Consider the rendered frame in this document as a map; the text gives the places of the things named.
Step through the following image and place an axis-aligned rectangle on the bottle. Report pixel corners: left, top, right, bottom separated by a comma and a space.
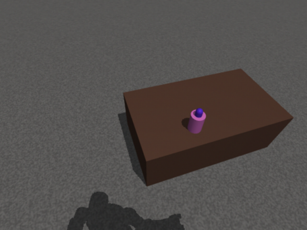
188, 108, 206, 134

